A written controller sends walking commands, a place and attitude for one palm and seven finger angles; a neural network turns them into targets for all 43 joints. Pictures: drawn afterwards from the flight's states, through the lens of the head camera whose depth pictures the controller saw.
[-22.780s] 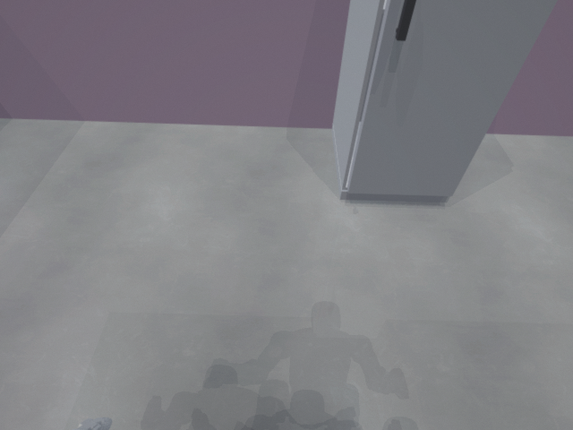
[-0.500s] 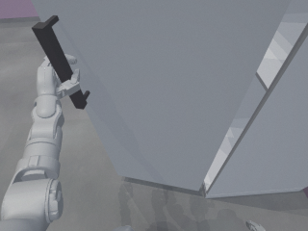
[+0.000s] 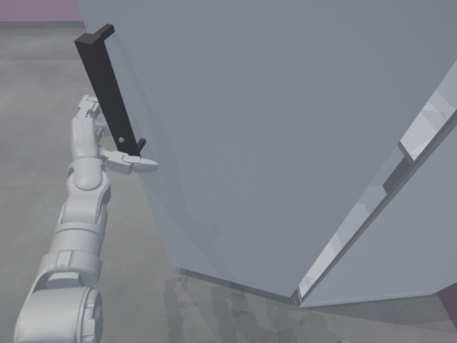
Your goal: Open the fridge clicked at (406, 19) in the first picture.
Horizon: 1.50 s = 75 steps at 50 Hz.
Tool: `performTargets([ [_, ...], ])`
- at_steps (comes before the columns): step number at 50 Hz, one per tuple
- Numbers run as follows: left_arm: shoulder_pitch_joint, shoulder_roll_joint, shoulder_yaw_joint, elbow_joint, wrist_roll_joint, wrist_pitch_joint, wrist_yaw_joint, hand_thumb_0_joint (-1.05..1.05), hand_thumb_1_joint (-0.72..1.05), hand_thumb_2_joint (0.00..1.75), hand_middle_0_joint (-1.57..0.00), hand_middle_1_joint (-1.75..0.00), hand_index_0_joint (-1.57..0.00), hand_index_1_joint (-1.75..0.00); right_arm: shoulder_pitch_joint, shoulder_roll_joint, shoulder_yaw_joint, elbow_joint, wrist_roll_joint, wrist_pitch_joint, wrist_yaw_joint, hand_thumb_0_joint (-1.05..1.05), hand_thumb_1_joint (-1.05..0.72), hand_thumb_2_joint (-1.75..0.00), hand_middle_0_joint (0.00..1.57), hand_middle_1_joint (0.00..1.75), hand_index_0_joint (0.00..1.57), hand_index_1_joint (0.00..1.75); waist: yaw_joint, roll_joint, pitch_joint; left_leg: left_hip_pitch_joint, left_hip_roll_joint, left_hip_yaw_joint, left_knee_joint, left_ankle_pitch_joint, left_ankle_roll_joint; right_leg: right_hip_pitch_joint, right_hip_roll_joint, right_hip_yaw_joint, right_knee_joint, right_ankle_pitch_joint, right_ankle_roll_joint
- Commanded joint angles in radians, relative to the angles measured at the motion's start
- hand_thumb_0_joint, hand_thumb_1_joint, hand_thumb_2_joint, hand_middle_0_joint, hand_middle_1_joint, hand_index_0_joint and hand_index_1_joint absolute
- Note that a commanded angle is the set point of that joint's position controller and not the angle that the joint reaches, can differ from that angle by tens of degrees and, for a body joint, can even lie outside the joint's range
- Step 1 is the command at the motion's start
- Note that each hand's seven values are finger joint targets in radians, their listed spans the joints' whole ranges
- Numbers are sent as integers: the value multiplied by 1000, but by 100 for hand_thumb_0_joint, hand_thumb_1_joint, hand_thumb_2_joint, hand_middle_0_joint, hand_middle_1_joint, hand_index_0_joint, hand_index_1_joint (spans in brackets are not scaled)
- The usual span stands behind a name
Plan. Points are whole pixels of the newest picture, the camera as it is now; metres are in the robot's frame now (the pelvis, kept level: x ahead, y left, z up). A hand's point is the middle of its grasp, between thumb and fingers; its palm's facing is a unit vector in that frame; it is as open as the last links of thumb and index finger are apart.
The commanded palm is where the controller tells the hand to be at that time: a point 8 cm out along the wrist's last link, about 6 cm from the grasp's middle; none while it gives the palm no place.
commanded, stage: loosen the grip on the handle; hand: left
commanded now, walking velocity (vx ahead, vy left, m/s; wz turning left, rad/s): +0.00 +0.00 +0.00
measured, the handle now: (121, 104) +0.47 +0.20 +0.17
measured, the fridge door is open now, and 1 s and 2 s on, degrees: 70 70 70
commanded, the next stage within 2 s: slip the hand off the handle in 0.10 s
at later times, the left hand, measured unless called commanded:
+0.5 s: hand (95, 137) +0.42 +0.24 +0.13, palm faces +0.38 -0.89 -0.24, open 14.7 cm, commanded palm +0.39 +0.29 +0.14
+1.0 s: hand (71, 145) +0.41 +0.28 +0.13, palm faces +0.33 -0.92 -0.23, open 14.7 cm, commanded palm +0.35 +0.32 +0.14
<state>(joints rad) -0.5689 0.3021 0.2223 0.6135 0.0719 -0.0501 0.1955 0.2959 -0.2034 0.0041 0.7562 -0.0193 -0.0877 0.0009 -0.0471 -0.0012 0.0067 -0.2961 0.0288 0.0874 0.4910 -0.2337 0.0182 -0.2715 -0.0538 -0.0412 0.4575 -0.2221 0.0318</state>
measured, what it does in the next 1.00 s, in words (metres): stands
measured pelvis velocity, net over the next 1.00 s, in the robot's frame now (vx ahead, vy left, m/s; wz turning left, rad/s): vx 0.01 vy -0.01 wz -0.01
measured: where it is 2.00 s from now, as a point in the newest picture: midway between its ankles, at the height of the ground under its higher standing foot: outside the picture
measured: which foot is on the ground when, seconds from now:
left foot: down 0.00-1.00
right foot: down 0.00-1.00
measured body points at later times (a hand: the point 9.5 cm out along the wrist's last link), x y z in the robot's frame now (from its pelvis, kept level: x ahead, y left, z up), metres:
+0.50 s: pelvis +0.01 -0.04 +0.00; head +0.05 -0.04 +0.45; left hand +0.40 +0.29 +0.15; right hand +0.11 -0.32 -0.12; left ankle +0.01 +0.10 -0.74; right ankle +0.01 -0.15 -0.74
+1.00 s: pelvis +0.01 -0.01 -0.01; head +0.05 -0.02 +0.44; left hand +0.38 +0.33 +0.14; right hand +0.06 -0.29 -0.13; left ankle +0.01 +0.10 -0.74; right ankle +0.01 -0.15 -0.74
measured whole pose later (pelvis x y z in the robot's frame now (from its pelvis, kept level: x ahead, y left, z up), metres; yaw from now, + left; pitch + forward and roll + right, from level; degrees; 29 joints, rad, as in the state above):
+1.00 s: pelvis +0.01 -0.01 -0.01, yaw +0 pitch +6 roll -1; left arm -0.44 0.51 0.45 0.62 -0.06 -0.20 -0.11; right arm 0.37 -0.27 -0.03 0.76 0.03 -0.08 -0.05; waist -0.05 0.03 -0.02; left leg -0.40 0.07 0.07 0.62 -0.31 0.00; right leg -0.37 -0.02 -0.05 0.57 -0.30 0.01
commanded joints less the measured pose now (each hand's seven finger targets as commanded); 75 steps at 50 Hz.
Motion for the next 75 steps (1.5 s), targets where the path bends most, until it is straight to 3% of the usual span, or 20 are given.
performTargets([
  [1,-449,162,4,-390,-3,-111,6,0,-55,20,-25,-115,-25,-115,10,-178,-83,-111,-4,-46,-22,0,-90,-90,20,30,20,30,18,158,-444,326,22,-99,-25,514,-51,23,86,-21,-5,214,-53],
  [4,-334,179,41,-282,-27,-95,-20,0,-55,20,-25,-115,-25,-115,22,-188,-85,-76,1,-35,-26,0,-90,-90,20,30,20,30,15,35,-355,252,22,-85,-5,533,-40,37,89,-21,-7,277,-46],
  [9,-324,169,35,-311,-43,-57,-40,0,-55,20,-25,-115,-25,-115,-22,-180,-77,-94,14,-19,-40,0,-90,-90,20,30,20,30,23,30,-320,176,-2,-54,-20,397,-16,90,79,-19,-12,296,-48],
  [10,-377,300,132,-269,-36,-59,-33,0,-55,20,-25,-115,-25,-115,-15,-195,-77,-75,11,-13,-52,0,-90,-90,20,30,20,30,18,3,-296,145,-4,-53,-22,342,-12,91,77,-14,-19,283,-46],
  [15,-387,308,124,-242,-47,-108,-76,0,-55,20,-25,-115,-25,-115,-22,-185,-72,-81,11,-10,-70,0,-90,-90,20,30,20,30,21,15,-304,125,-19,-33,-13,299,4,118,67,4,-12,316,-41],
  [21,-358,433,212,-118,-73,-141,-162,0,-55,20,-25,-115,-25,-115,-3,-204,-78,-71,22,-12,-78,0,-90,-90,20,30,20,30,23,9,-282,65,-31,-20,11,222,12,115,50,32,1,329,-28],
  [27,-466,486,216,-58,-97,-199,-229,0,-55,20,-25,-115,-25,-115,38,-218,-83,-59,32,-30,-74,0,-90,-90,20,30,20,30,-14,12,-297,34,-31,-29,46,166,16,63,47,50,13,275,-21],
  [36,-433,615,310,19,-101,-252,-285,0,-55,20,-25,-115,-25,-115,89,-237,-89,-54,32,-34,-68,0,-90,-90,20,30,20,30,6,66,-359,2,-30,-39,83,201,18,58,55,51,67,303,-28],
  [38,-407,645,335,55,-102,-248,-294,0,-55,20,-25,-115,-25,-115,98,-239,-86,-55,35,-30,-69,0,-90,-90,20,30,20,30,4,39,-337,-22,-26,-43,80,188,18,41,61,38,71,272,-28],
  [42,-320,574,295,-63,-119,-254,-313,0,-55,20,-25,-115,-25,-115,90,-231,-91,-94,41,-35,-64,0,-90,-90,20,30,20,30,27,114,-387,33,-20,-50,84,245,13,35,76,24,87,270,-41],
  [46,-169,495,279,-194,-154,-222,-307,0,-55,20,-25,-115,-25,-115,62,-225,-91,-127,50,-40,-65,0,-90,-90,20,30,20,30,45,100,-357,53,-9,-66,75,298,8,25,87,0,88,249,-42],
  [50,-106,502,317,-307,-162,-170,-266,0,-55,20,-25,-115,-25,-115,25,-222,-86,-137,50,-52,-75,0,-90,-90,20,30,20,30,58,86,-322,52,-4,-81,44,261,-1,22,90,-13,75,191,-43],
  [53,-107,447,267,-442,-148,-157,-236,0,-55,20,-25,-115,-25,-115,-7,-205,-76,-143,44,-64,-82,0,-90,-90,20,30,20,30,53,146,-329,105,4,-89,33,315,-14,18,93,-20,62,181,-45],
  [60,-57,375,211,-504,-153,-107,-231,0,-55,20,-25,-115,-25,-115,-86,-191,-52,-137,43,-83,-107,0,-90,-90,20,30,20,30,48,131,-250,114,4,-98,-13,204,-24,17,89,-30,17,109,-50],
  [63,6,370,220,-513,-162,-84,-240,0,-55,20,-25,-115,-25,-115,-110,-187,-47,-143,47,-89,-113,0,-90,-90,20,30,20,30,65,108,-255,126,0,-94,-20,207,-23,46,84,-30,8,122,-52],
  [67,14,358,213,-485,-181,-57,-272,0,-55,20,-25,-115,-25,-115,-144,-186,-36,-146,55,-90,-125,0,-90,-90,20,30,20,30,60,67,-194,108,-5,-87,-32,133,-15,38,74,-25,-15,84,-49],
  [68,25,388,239,-493,-184,-57,-276,0,-55,20,-25,-115,-25,-115,-151,-188,-35,-150,54,-90,-128,0,-90,-90,20,30,20,30,70,77,-201,108,-7,-86,-34,125,-14,47,72,-23,-15,78,-50],
  [70,-6,357,203,-521,-187,-61,-289,0,-55,20,-25,-115,-25,-115,-166,-182,-27,-157,56,-97,-130,0,-90,-90,20,30,20,30,60,87,-189,113,-11,-87,-36,99,-13,36,71,-21,-23,55,-49],
  [73,62,402,256,-545,-196,-78,-298,0,-55,20,-25,-115,-25,-115,-168,-185,-32,-157,52,-105,-132,0,-90,-90,20,30,20,30,80,99,-224,127,-15,-79,-24,128,-10,65,68,-14,-13,92,-51],
  [75,80,386,247,-562,-206,-85,-309,0,-55,20,-25,-115,-25,-115,-176,-181,-27,-161,51,-111,-131,0,-90,-90,20,30,20,30,80,90,-217,122,-17,-76,-20,141,-10,73,65,-14,-9,114,-49],
])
